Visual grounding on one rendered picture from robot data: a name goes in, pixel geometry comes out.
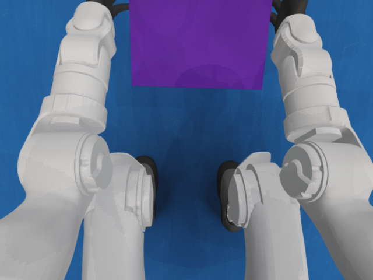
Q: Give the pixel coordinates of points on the robot right forearm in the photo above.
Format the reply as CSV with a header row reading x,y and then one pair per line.
x,y
307,85

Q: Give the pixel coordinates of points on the right robot hand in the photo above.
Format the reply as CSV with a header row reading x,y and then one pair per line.
x,y
286,8

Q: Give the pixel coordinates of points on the left robot upper arm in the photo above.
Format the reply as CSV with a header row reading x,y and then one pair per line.
x,y
60,173

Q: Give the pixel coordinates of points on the robot left forearm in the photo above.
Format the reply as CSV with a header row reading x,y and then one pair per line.
x,y
80,82

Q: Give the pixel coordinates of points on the left robot hand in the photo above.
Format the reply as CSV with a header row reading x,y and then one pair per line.
x,y
114,9

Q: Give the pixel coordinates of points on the right robot foot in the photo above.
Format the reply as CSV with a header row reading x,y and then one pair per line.
x,y
224,176

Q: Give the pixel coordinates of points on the carton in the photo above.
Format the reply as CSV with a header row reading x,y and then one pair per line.
x,y
218,44

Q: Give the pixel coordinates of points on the left robot foot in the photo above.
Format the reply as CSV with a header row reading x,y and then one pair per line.
x,y
151,169

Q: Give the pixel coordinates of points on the right robot upper arm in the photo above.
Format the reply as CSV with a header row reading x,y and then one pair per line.
x,y
332,182

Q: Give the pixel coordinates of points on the robot foot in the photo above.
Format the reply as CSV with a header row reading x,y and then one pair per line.
x,y
151,169
224,176

